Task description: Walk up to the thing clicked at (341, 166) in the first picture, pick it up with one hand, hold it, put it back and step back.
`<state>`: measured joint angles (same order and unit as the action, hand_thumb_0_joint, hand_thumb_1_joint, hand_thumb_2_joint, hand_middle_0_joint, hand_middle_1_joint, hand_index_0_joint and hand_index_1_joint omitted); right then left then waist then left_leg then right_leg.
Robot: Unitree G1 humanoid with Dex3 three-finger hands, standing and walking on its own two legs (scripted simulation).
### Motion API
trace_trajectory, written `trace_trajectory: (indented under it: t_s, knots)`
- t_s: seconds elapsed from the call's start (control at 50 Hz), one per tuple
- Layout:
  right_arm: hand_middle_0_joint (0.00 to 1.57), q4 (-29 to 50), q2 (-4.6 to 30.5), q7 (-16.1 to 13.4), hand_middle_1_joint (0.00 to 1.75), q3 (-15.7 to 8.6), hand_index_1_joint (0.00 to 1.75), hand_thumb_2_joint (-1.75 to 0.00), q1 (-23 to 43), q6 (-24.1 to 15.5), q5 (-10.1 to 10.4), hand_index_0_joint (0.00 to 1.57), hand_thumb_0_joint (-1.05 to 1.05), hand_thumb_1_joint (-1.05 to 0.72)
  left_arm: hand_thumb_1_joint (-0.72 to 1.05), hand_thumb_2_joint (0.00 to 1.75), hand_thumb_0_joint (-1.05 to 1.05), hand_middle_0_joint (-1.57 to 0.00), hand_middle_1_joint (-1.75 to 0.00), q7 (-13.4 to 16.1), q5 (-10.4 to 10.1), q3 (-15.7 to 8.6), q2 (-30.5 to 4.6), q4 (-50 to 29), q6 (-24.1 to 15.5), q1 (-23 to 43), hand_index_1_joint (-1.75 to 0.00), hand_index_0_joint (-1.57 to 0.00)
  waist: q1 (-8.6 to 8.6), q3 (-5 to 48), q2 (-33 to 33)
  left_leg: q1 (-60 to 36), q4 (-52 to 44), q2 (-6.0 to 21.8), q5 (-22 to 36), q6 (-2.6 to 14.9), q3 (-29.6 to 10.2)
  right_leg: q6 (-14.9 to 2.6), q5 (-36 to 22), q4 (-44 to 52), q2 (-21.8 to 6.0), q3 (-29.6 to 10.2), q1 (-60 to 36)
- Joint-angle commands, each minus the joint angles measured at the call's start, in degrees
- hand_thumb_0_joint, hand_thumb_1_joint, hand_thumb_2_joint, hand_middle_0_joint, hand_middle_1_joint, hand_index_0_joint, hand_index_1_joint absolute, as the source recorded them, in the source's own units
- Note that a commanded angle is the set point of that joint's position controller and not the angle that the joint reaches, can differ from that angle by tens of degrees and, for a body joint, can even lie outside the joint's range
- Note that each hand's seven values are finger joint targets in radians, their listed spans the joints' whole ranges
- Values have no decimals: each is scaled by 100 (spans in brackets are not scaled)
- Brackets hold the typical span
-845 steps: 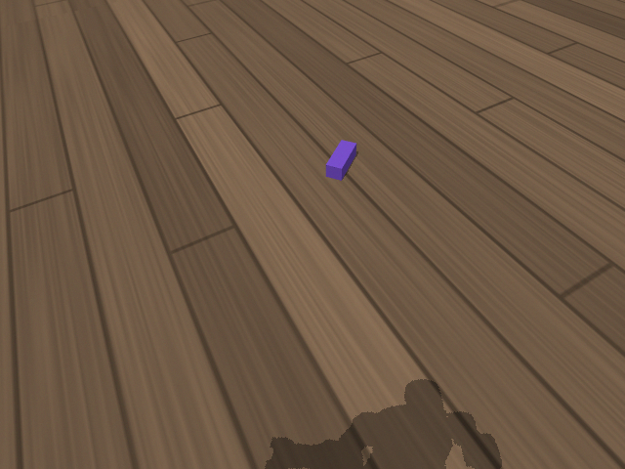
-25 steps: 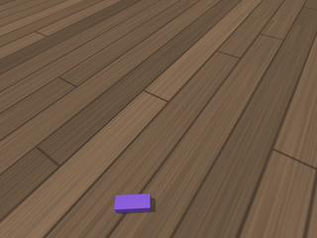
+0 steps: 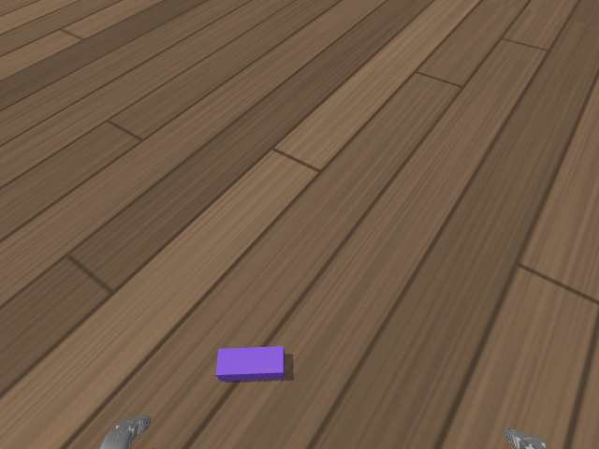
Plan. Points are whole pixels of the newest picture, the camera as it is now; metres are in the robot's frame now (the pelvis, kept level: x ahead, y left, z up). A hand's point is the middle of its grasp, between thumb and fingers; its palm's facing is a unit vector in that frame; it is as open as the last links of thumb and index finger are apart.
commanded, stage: rise first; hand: left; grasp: from above
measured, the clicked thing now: (251, 363) +0.43 +0.22 -0.74
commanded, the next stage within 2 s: none
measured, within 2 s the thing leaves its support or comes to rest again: neither
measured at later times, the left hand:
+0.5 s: hand out of the picture +0.13 +0.26 -0.21, palm faces -0.13 -0.89 -0.43, open 13.8 cm
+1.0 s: hand (182, 430) +0.19 +0.28 -0.35, palm faces -0.41 -0.62 -0.67, open 14.1 cm
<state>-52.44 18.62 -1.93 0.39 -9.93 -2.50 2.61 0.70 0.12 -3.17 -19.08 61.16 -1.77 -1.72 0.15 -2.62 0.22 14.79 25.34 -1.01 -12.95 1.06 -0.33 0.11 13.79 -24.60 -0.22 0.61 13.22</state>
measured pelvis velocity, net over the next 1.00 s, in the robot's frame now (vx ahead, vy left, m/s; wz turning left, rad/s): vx -0.05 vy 0.00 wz -0.03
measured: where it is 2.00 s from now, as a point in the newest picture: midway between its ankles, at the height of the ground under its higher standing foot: outside the picture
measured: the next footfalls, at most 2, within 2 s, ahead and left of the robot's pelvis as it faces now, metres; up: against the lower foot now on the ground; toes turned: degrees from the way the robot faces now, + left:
none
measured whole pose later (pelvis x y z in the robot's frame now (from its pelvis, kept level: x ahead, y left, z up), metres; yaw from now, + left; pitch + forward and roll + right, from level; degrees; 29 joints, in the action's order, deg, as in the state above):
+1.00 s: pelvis -0.05 +0.00 -0.21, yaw -1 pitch +30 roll -2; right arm -33.9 17.2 1.4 -1.9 -6.5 -11.4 0.5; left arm 2.7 31.7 -7.2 -25.7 38.0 -2.6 3.7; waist 1.6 10.7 -0.1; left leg 86.9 94.5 0.1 -37.7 0.9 -0.9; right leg -0.2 38.8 -93.3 0.6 1.8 84.7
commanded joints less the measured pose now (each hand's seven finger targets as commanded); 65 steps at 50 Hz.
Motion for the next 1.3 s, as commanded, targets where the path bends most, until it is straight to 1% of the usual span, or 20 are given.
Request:
trace_trajectory:
  t_s: [0.0, 0.02, 0.04, 0.1, 0.22, 0.3, 0.34, 0.36, 0.58, 0.64, 0.7, 0.74, 0.8, 0.88, 0.96, 1.04, 1.06, 1.18, 1.22, 1.28]
  knots:
    - [20, 952, 739, -49, 30, -486, 30, -91, -545, -175, -138, 20, 0, -93, 27, 100, 0, 0, -94, -111, 477, -859, -1494, -263, -122, 276, -94, -3, -84, 1781, -165, 318, 737, -39, 1116, -22, 94, -174, -1236, -695, 1, -19, 305]
    - [20, 1111, 714, -4, 30, -501, 30, -91, -588, -176, -131, 20, 0, -95, 19, 99, 0, 0, -102, -158, 520, -852, -1313, -254, -29, -230, -102, -4, -178, 1807, -261, 448, 831, -43, 1199, -47, 88, -195, -1229, -834, 18, -32, 395]
    - [20, 1323, 713, 9, 30, -511, 30, -91, -525, -189, -124, 20, 0, -93, 11, 100, 0, 0, -107, -166, 592, -868, -1368, -717, 30, -113, -104, -3, -258, 1908, -485, 441, 819, -36, 1295, -102, 76, -223, -1191, -886, 58, -8, 364]
    - [20, 1740, 676, 22, 30, -517, 30, -91, -312, -163, -55, 20, 0, -93, -12, 101, 0, -2, -107, -155, 747, -676, -1052, -976, 492, -237, -105, -4, -94, 1520, -274, 710, 823, 6, 1149, -99, 0, -227, -962, -844, 139, 52, 655]
    - [20, 2212, 546, 44, 30, -480, 30, -90, -363, -300, -85, 20, 0, -90, -51, 97, 0, -7, -108, -31, 927, -810, -1058, -1665, 884, -200, -107, -8, 28, 1480, -60, 1514, 1584, 56, 234, -26, -19, -179, -107, -1494, 189, 92, 1582]
    - [20, 2444, 480, 28, 30, -525, 30, -90, -422, -477, -121, 20, 0, -92, -55, 98, 0, -8, -108, -50, 1016, -833, -1153, -2870, 788, -76, -108, -8, 67, 2041, -304, 1701, 2214, 80, 542, -27, -18, -167, -383, -2172, 161, 34, 2045]
    - [20, 2502, 469, 2, 30, -517, 30, -90, -388, -522, -125, 20, 0, -92, -56, 100, 0, -8, -106, -26, 1095, -915, -1153, -2719, 854, -600, -107, -7, 89, 1904, -323, 1938, 2329, 102, 249, -37, -62, -177, -69, -2328, 172, 46, 2359]
    - [20, 2568, 463, -2, 30, -538, 30, -90, -363, -551, -127, 20, 0, -91, -55, 101, 0, -7, -106, -42, 1085, -828, -1131, -3355, 819, -427, -107, -6, 99, 2156, -428, 1904, 2396, 125, 279, -49, -105, -189, -69, -2445, 177, 54, 2423]
    - [20, 2873, 437, -48, 30, -531, 30, -91, -312, -737, -173, 20, 0, -93, -56, 95, 0, -8, -108, 5, 1354, -841, -1081, -4278, 1212, -1494, -107, -9, 127, 2401, -494, 2505, 3150, 169, 195, -48, -221, -186, 143, -3199, 196, 113, 3242]
    - [20, 2906, 453, -35, 30, -507, 30, -91, -224, -817, -187, 20, 0, -93, -59, 96, 0, -9, -106, 23, 1445, -782, -1119, -4386, 1189, -1120, -106, -9, 260, 2315, -533, 2795, 3399, 210, 90, -56, -324, -191, 308, -3527, 202, 123, 3731]
    - [20, 2864, 461, 4, 30, -511, 30, -91, -217, -889, -199, 20, 0, -94, -59, 96, 0, -10, -107, 17, 1728, -723, -1150, -4082, 1007, -799, -106, -10, 314, 2377, -397, 3352, 3913, 166, -35, -17, -278, -197, 377, -3974, 212, 125, 4245]
    - [20, 2827, 480, 38, 30, -492, 30, -91, -121, -954, -204, 20, 0, -95, -59, 95, 0, -10, -108, 69, 2015, -878, -1347, -3745, 787, -491, -107, -11, 270, 2389, -391, 3838, 4252, 101, -398, -9, -242, -203, 624, -4287, 199, 95, 4584]
    - [20, 2616, 565, 162, 30, -540, 30, -91, -175, -1064, -215, 20, 0, -93, -58, 96, 0, -9, -108, 57, 2420, -586, -1204, -3380, 375, -27, -107, -10, 284, 2810, -492, 4308, 4833, 82, -358, -27, -259, -213, 617, -4995, 196, 77, 5258]
    - [20, 2486, 722, 252, 30, -604, 30, -91, -27, -1135, -197, 20, 0, -93, -57, 97, 0, -9, -109, 257, 3039, -868, -1805, -3200, -171, 676, -108, -10, 116, 3424, -708, 4814, 5449, 78, -597, -65, -325, -234, 863, -5752, 175, 57, 6114]
    - [20, 2236, 813, 332, 30, -668, 30, -91, -23, -1072, -191, 20, 0, -93, -57, 98, 0, -9, -110, 481, 3505, -981, -2154, -2843, -437, 1173, -109, -9, 53, 4034, -720, 5253, 6146, 51, -291, -23, -296, -243, 623, -6362, 192, 74, 6623]
    - [20, 1982, 848, 415, 30, -717, 30, -91, -139, -971, -228, 20, 0, -92, -59, 101, 0, -8, -108, 647, 3943, -904, -2395, -2509, -605, 2181, -108, -8, 92, 4559, -599, 5808, 6790, 37, -450, 31, -238, -229, 696, -6742, 202, 95, 6971]
    - [20, 1922, 846, 434, 30, -712, 30, -91, -226, -947, -235, 20, 0, -92, -59, 101, 0, -8, -108, 680, 4078, -831, -2400, -2286, -636, 2461, -109, -8, 182, 4540, -570, 6049, 6944, 27, -541, 44, -201, -222, 725, -6811, 202, 103, 7001]
    - [20, 1685, 859, 490, 30, -737, 30, -90, -410, -765, -314, 20, 0, -89, -57, 103, 0, -7, -105, 934, 4755, -845, -2928, -1360, -945, 3867, -106, -6, 219, 4726, -366, 7002, 7487, 11, -1574, 77, -138, -215, 1529, -7163, 224, 181, 7553]
    - [20, 1637, 847, 493, 30, -728, 30, -89, -526, -704, -352, 20, 0, -87, -54, 103, 0, -6, -105, 1007, 4935, -867, -3154, -1252, -1036, 4311, -106, -5, 251, 5015, -310, 7251, 7746, -11, -1582, 116, -44, -186, 1518, -7200, 235, 150, 7346]
    - [20, 1540, 841, 505, 30, -683, 30, -89, -586, -609, -403, 20, 0, -86, -54, 105, 0, -5, -104, 1124, 5217, -837, -3250, -799, -1117, 4707, -105, -4, 318, 4920, -355, 7603, 7969, -11, -1756, 128, -36, -191, 1731, -7398, 259, 200, 7673]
